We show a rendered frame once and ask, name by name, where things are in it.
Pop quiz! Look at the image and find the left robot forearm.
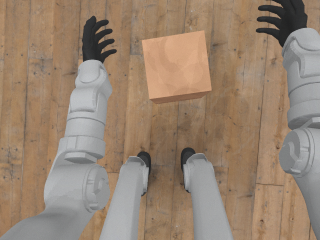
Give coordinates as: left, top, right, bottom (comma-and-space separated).
44, 59, 113, 204

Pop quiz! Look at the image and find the robot left foot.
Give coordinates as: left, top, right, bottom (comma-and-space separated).
137, 151, 151, 197

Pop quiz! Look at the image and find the right robot forearm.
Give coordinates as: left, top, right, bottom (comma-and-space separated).
281, 27, 320, 130

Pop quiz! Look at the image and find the left robot upper arm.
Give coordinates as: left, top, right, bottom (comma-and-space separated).
0, 163, 111, 240

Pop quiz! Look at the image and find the right robot upper arm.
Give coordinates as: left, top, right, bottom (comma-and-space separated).
278, 127, 320, 240

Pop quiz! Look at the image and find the robot right foot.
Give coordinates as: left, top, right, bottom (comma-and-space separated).
180, 147, 196, 193

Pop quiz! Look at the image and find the robot left hand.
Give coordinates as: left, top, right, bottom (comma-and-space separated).
82, 15, 117, 63

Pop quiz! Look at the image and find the robot foot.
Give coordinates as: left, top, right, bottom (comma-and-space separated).
137, 151, 151, 197
180, 147, 196, 193

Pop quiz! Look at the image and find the robot right hand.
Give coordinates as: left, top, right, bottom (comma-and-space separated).
256, 0, 308, 48

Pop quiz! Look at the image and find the carton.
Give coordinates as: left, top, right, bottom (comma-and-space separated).
142, 30, 212, 104

